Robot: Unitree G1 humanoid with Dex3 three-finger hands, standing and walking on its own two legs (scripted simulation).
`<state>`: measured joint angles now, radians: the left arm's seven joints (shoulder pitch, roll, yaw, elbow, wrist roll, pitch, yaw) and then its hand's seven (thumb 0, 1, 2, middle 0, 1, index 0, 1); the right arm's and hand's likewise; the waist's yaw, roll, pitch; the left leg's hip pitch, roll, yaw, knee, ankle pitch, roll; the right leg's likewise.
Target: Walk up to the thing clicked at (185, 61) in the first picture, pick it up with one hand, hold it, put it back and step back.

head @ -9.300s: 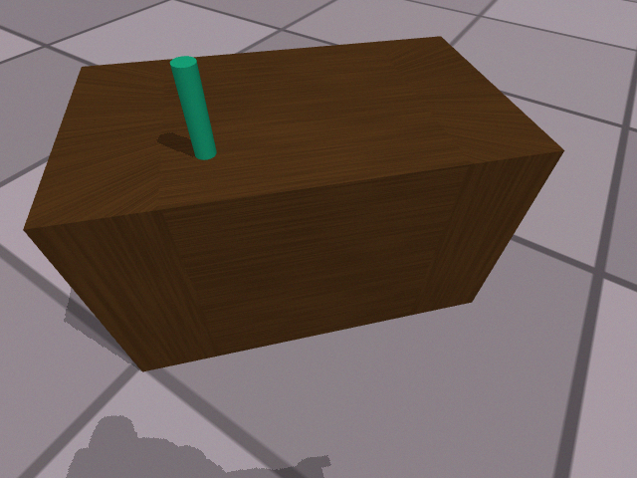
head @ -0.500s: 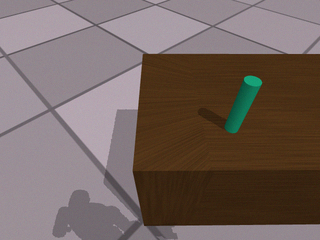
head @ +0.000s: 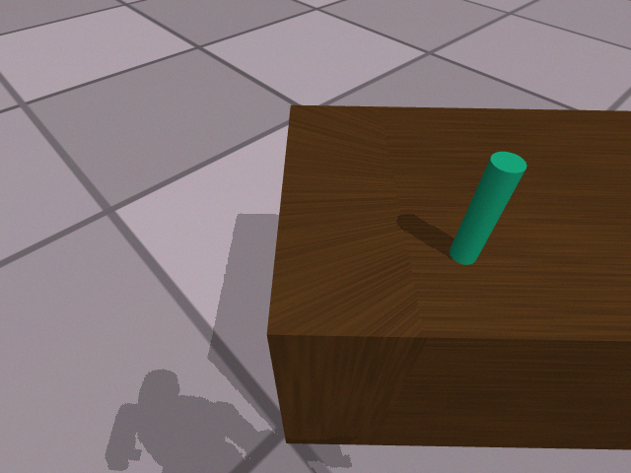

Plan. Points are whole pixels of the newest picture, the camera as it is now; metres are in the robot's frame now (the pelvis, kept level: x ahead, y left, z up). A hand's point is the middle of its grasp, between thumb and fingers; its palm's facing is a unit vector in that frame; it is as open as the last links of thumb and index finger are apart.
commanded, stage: stand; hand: right
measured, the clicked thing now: (482, 214) +0.48 -0.28 +0.03
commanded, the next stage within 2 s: rise first in 1.30 s
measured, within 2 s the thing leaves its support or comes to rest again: neither
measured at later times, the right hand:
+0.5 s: hand out of the picture +0.06 -0.26 -0.16, palm faces -0.02 +0.94 -0.33, open 7.4 cm
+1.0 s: hand out of the picture +0.08 -0.25 -0.16, palm faces -0.03 +0.94 -0.33, open 7.4 cm
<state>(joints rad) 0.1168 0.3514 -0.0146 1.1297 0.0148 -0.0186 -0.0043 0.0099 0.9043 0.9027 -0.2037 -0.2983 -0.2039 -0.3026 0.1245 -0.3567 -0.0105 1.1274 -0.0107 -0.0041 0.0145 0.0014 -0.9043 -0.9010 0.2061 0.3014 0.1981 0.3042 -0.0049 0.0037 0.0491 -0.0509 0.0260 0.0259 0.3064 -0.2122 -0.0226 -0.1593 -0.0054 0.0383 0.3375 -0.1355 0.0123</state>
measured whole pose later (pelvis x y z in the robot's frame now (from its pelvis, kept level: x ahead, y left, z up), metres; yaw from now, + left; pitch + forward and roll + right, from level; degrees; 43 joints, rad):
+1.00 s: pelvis +0.01 +0.00 +0.00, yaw +1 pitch -2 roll +0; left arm 0.11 0.35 -0.01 1.13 0.01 -0.02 0.00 0.01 0.90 0.90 -0.20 -0.30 -0.20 -0.30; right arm 0.12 -0.36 -0.01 1.12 -0.01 -0.01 0.01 0.00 -0.90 -0.90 0.21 0.30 0.20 0.30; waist 0.00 0.01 0.06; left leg -0.05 0.03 0.01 0.30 -0.22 -0.02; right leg -0.15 -0.01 0.03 0.33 -0.15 0.01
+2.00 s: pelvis +0.01 +0.01 +0.00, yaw +2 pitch +0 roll +0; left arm 0.23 0.24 0.06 0.60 -0.03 -0.08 0.09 0.00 -0.38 0.05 -0.06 -0.05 -0.07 -0.05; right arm 0.28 -0.31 -0.18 0.41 0.04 -0.09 -0.08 -0.01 0.34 -0.07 0.06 0.06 0.06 0.06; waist -0.02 -0.01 0.02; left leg -0.13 0.02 -0.01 0.41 -0.27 -0.02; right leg -0.21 -0.02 0.01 0.41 -0.19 0.02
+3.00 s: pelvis +0.00 +0.01 +0.00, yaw +1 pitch -4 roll +0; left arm 0.23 0.22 0.14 0.64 -0.01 -0.11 0.05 -0.01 -0.52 0.04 -0.06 -0.05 -0.06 -0.05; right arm 0.42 -0.32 -0.29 0.01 0.04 -0.22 -0.03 -0.02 0.53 -0.03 0.06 0.05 0.06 0.06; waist -0.05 -0.03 0.06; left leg -0.07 0.02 0.00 0.38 -0.25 -0.01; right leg -0.15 -0.01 0.02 0.37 -0.16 0.02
